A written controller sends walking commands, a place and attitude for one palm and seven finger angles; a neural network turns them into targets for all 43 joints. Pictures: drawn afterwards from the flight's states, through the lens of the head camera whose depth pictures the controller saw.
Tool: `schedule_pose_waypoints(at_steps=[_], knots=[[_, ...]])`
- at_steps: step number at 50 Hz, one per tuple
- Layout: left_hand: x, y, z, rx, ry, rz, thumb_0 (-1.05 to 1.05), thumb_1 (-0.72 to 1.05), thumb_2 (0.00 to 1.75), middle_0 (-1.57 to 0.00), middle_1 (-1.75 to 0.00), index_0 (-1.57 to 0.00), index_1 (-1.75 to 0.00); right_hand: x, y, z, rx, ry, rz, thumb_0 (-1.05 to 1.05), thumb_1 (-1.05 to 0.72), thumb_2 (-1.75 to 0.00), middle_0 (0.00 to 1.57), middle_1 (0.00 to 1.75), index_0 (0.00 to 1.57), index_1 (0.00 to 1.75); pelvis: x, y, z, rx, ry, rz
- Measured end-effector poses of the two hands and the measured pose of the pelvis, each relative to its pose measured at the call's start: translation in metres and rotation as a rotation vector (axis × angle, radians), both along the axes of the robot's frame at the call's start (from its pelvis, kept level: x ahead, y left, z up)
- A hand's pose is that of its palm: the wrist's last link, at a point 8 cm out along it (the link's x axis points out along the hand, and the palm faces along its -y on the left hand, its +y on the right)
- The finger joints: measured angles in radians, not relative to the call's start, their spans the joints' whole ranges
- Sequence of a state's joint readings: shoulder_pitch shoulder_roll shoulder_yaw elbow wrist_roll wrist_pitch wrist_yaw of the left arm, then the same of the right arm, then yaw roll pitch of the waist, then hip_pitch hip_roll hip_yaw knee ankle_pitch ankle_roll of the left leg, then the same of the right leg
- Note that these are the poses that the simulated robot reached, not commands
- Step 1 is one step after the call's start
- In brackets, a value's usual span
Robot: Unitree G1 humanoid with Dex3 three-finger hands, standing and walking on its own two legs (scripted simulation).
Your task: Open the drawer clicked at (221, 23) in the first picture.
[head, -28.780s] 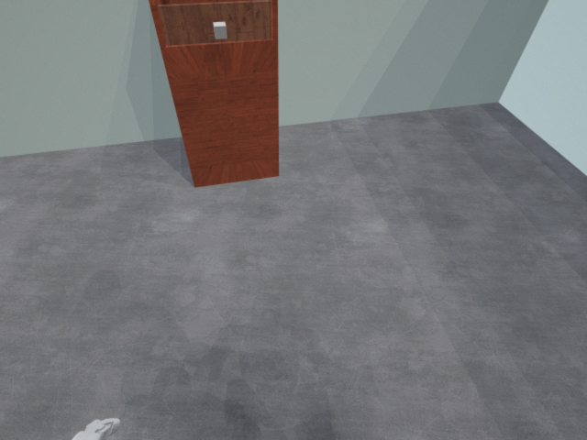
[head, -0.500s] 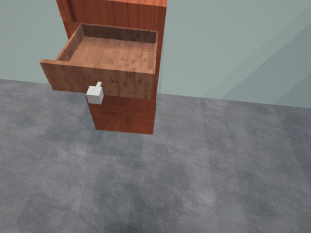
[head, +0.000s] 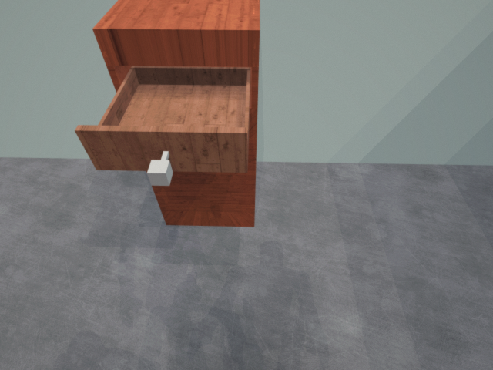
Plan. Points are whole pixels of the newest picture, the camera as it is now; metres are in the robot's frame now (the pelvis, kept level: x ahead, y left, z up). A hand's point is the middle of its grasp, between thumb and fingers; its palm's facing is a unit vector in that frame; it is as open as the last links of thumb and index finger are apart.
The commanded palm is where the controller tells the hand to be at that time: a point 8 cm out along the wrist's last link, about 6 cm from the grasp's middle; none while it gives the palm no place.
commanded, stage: let the arm hang, fingers relaxed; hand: left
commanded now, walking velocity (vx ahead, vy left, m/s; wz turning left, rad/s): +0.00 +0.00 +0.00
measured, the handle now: (162, 166) +0.53 +0.23 -0.01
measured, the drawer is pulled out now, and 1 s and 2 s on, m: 0.29 0.29 0.29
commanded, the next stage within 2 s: look to check the result in 0.26 s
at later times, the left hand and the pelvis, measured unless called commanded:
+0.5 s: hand out of the picture +0.04 +0.18 -0.17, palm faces +0.00 -0.97 -0.26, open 7.4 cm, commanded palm none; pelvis +0.01 -0.02 +0.00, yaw +0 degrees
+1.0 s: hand out of the picture +0.08 +0.17 -0.16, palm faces -0.01 -0.95 -0.32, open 7.4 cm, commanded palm none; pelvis +0.01 -0.06 +0.00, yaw -1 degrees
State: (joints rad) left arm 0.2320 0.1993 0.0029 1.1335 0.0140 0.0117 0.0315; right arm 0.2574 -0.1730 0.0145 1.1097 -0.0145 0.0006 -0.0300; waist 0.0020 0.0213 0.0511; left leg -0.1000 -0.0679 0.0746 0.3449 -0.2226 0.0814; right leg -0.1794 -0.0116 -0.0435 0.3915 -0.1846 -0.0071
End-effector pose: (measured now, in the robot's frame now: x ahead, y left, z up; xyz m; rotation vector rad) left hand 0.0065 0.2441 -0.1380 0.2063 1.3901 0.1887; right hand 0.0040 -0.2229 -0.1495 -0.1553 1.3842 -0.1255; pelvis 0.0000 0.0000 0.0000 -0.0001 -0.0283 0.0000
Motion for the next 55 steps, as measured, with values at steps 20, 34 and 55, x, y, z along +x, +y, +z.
schedule_pose_waypoints(at_steps=[20,34,55], knots=[[0.034,-0.023,-0.001,-0.020,-0.036,-0.027,0.01,0.90,0.90,-0.20,-0.30,-0.20,-0.30,0.004,-0.028,0.004,-0.033,0.018,-0.030,0.00,-0.91,-0.90,0.20,0.30,0.20,0.30,0.010,-0.017,0.001,0.003,0.004,-0.007],[0.040,-0.021,0.009,0.035,-0.049,-0.029,0.01,0.90,0.90,-0.20,-0.30,-0.20,-0.30,0.033,-0.059,0.005,-0.049,-0.036,-0.002,0.00,-0.91,-0.90,0.20,0.30,0.20,0.30,0.012,-0.034,0.003,0.007,0.002,-0.007],[0.074,-0.030,0.020,0.080,-0.132,-0.065,0.01,0.90,0.90,-0.20,-0.30,-0.20,-0.30,0.048,-0.113,0.012,-0.097,-0.072,0.004,0.00,-0.91,-0.90,0.20,0.30,0.20,0.30,0.013,-0.062,0.003,0.008,0.002,-0.012]])
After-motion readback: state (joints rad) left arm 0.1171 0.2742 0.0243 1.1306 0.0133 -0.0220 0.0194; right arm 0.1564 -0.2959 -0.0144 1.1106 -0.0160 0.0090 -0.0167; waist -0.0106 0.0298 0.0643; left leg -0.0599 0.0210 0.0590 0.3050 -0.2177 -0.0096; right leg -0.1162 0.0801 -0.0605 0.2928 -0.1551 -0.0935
